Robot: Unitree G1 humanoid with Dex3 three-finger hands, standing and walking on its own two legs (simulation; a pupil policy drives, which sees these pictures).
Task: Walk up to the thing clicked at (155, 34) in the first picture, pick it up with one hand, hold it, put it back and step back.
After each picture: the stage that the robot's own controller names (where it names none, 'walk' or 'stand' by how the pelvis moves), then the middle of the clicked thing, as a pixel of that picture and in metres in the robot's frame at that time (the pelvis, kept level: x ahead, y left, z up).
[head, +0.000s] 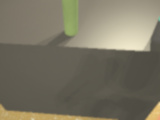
stand; out of the picture +0.65 -0.34 +0.13
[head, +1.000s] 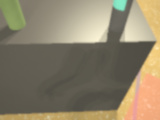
rise first; (123, 0) +0.61 -0.11 +0.17
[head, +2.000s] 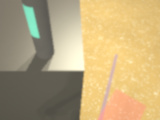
stand; (40, 26) +0.46 +0.21 +0.15
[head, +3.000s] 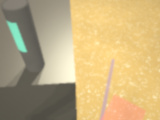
stand; (27, 40) +0.43 +0.21 +0.15
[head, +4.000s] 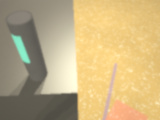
stand; (30, 51) +0.41 +0.20 +0.12
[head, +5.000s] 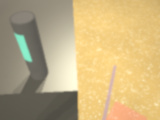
stand; (32, 50) +0.42 +0.20 +0.12
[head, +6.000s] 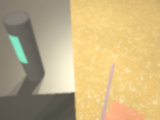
stand; (28, 51) +0.41 +0.21 +0.12
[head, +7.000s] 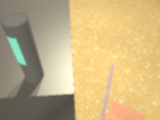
stand; (26, 52) +0.40 +0.22 +0.12
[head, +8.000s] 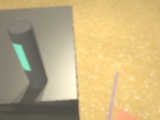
rise first; (31, 58) +0.39 +0.22 +0.13
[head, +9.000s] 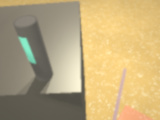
go down; (36, 52) +0.42 +0.22 +0.13
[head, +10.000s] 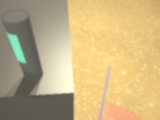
go down; (26, 50) +0.41 +0.21 +0.13
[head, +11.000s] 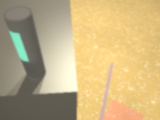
go down; (29, 48) +0.41 +0.20 +0.14
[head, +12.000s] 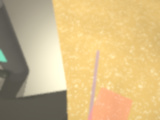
close in; (5, 46) +0.39 +0.22 +0.16
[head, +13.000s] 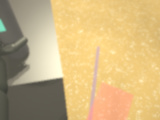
close; (3, 19) +0.48 +0.23 +0.18
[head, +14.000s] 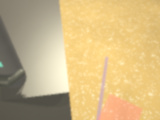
lift; (1, 52) +0.36 +0.24 +0.17
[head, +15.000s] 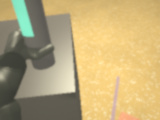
lift; (33, 24) +0.36 +0.15 +0.31
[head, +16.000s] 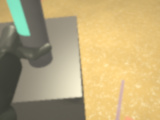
hold; (30, 20) +0.32 +0.15 +0.33
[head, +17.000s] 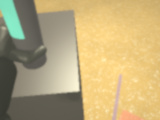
hold; (23, 22) +0.32 +0.16 +0.33
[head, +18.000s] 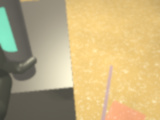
crouch; (14, 37) +0.35 +0.20 +0.25
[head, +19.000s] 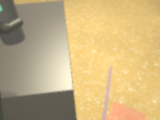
lower; out of the picture +0.44 +0.24 +0.31
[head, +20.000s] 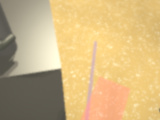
lower; out of the picture +0.48 +0.24 +0.19
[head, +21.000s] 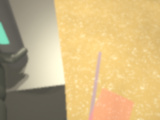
lower; (5, 30) +0.44 +0.23 +0.17
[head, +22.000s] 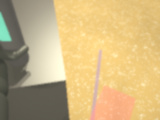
lower; (7, 28) +0.45 +0.23 +0.17
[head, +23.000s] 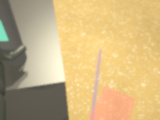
lower; (4, 28) +0.45 +0.23 +0.17
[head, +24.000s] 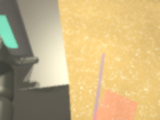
open; (14, 34) +0.43 +0.22 +0.17
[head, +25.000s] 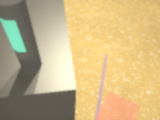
sink last; (22, 38) +0.42 +0.20 +0.16
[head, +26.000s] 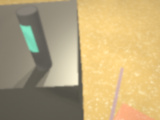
stand; (37, 41) +0.47 +0.23 +0.14
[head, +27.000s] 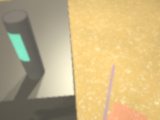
stand; (27, 49) +0.42 +0.22 +0.13
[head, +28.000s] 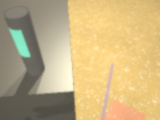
stand; (28, 45) +0.43 +0.22 +0.13
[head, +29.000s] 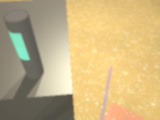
walk; (27, 48) +0.43 +0.22 +0.13
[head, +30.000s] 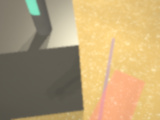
walk; (37, 5) +0.61 +0.22 +0.14
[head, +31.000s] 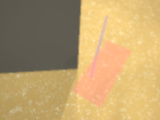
walk; out of the picture +0.98 +0.18 +0.15
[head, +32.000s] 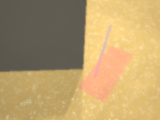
stand; out of the picture +1.14 +0.20 +0.14
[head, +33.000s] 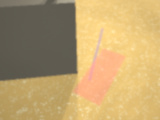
stand; out of the picture +1.13 +0.24 +0.12
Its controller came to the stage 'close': yes
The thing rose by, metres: 0.21
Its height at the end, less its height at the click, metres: +0.00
